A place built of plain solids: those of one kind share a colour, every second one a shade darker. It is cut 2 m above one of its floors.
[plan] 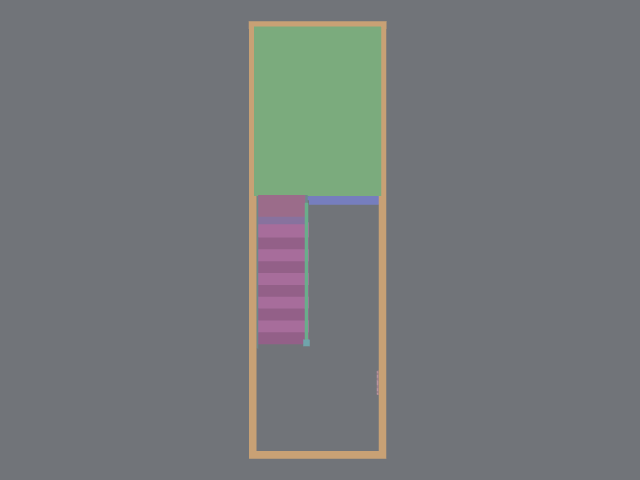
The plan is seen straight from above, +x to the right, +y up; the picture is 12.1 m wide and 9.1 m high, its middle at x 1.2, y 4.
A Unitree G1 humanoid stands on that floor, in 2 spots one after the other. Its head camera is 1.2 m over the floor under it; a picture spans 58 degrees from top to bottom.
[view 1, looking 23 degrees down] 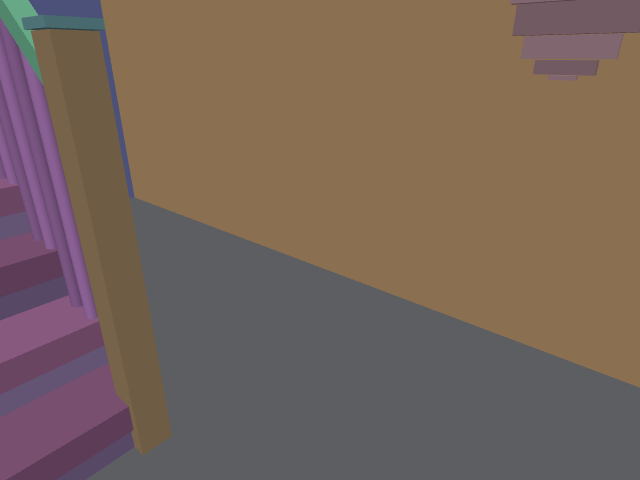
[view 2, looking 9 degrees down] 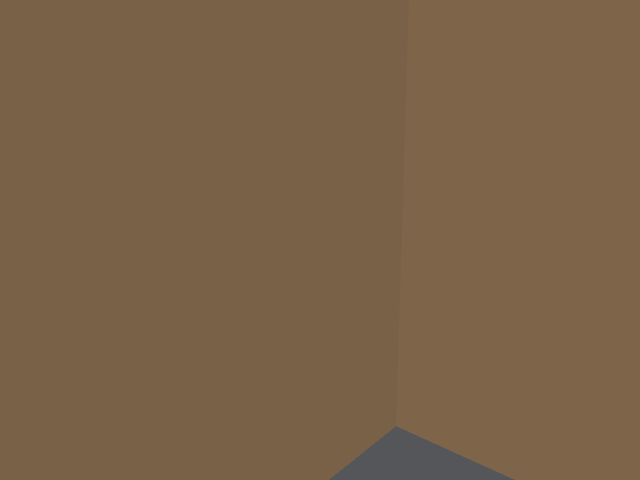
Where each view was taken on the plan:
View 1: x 0.48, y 0.90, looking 40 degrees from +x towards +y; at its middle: wall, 2.60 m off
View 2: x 1.65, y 1.00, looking -138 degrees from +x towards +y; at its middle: wall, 1.52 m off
